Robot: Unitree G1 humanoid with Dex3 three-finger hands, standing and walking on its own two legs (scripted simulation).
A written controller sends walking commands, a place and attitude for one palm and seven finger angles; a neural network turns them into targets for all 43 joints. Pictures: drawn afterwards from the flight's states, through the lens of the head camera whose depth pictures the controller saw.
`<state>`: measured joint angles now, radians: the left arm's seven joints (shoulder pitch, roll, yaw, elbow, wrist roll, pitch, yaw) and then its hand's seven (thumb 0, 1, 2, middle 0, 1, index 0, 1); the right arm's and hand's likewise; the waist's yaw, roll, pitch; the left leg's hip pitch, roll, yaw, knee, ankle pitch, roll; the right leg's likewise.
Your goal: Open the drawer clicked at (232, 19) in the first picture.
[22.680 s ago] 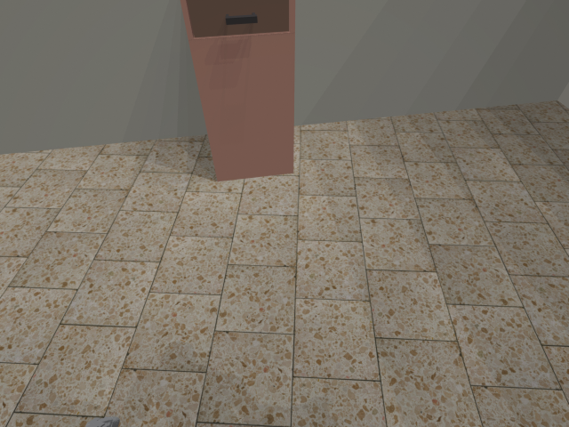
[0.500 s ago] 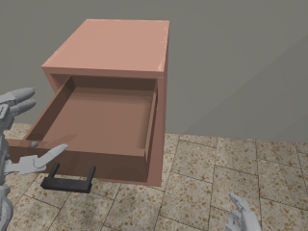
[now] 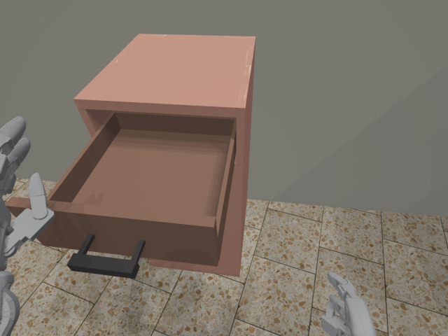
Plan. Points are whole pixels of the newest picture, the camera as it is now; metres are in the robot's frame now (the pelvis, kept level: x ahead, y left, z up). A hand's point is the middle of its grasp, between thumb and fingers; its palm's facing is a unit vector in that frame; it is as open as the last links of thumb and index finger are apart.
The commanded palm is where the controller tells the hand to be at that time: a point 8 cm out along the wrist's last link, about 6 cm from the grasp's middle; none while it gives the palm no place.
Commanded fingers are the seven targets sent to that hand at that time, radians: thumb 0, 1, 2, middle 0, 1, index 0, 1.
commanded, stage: step back with the hand held close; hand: left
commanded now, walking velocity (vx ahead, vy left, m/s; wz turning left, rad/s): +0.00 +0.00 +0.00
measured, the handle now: (109, 254) +0.23 +0.25 +0.04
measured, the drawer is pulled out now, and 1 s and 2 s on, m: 0.30 0.30 0.30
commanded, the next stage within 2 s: stop stepping back and stand still in 1.22 s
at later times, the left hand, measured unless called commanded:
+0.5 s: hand (35, 238) +0.16 +0.25 +0.20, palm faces +0.36 -0.74 -0.57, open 7.4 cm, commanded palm +0.09 +0.30 +0.23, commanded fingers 0.00 0.90 0.90 -0.20 -0.30 -0.20 -0.30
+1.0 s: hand out of the picture +0.07 +0.23 +0.22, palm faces +0.52 -0.74 -0.43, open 7.4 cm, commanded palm +0.00 +0.28 +0.23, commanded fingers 0.00 0.90 0.90 -0.20 -0.30 -0.20 -0.30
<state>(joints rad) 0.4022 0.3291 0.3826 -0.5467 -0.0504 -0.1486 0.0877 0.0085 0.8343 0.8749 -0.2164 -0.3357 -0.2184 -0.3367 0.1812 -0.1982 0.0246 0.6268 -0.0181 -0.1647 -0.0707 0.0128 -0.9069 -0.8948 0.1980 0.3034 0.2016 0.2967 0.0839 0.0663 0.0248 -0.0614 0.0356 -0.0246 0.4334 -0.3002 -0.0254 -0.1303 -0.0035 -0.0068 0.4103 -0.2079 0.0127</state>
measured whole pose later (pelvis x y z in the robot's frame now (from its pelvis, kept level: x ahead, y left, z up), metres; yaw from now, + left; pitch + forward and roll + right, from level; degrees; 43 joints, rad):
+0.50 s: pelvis -0.05 +0.02 -0.01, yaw -1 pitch +1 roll +0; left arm 0.58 0.45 0.50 -0.67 -0.03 -0.23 0.12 0.01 0.89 0.90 -0.22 -0.30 -0.22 -0.30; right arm 0.20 -0.23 -0.04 0.51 -0.01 -0.05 -0.07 0.01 -0.91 -0.89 0.20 0.30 0.20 0.30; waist -0.01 0.00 0.05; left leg -0.29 -0.01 0.02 0.53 -0.27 0.00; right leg -0.36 -0.04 0.04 0.50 -0.16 0.04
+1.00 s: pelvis -0.13 +0.00 -0.03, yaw +0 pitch -1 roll +1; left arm 0.47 0.40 0.50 -0.65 0.01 -0.27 0.20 0.01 0.89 0.90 -0.21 -0.30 -0.21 -0.30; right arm 0.29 -0.21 -0.02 0.56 -0.04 -0.11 -0.08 0.01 -0.91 -0.89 0.20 0.30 0.20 0.30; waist -0.05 -0.01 0.00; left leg -0.49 0.00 0.00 0.77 -0.40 0.00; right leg -0.53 -0.02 0.05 0.67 -0.13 0.00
